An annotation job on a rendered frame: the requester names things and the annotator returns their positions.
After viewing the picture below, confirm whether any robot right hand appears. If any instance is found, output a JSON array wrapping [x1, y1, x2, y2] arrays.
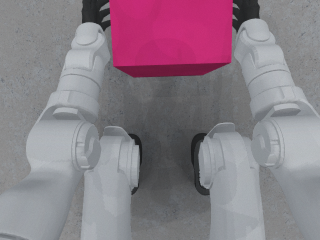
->
[[232, 0, 260, 34]]

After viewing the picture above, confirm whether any left robot foot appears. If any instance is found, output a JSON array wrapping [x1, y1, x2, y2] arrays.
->
[[128, 134, 142, 195]]

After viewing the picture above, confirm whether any robot right upper arm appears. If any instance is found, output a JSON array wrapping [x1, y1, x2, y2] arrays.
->
[[250, 114, 320, 240]]

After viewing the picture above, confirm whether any carton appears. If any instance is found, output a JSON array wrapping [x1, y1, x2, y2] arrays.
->
[[109, 0, 233, 78]]

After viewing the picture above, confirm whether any robot left upper arm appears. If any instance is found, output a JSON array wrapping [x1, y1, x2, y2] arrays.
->
[[0, 119, 102, 240]]

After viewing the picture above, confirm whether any right robot shin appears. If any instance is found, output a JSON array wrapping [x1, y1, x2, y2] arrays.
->
[[199, 122, 260, 189]]

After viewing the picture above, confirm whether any robot left hand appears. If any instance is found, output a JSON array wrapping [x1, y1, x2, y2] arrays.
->
[[81, 0, 111, 31]]

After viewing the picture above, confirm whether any robot right forearm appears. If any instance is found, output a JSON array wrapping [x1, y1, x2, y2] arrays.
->
[[234, 18, 320, 122]]

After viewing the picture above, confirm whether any robot left forearm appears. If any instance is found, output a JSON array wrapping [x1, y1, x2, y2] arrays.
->
[[26, 22, 111, 161]]

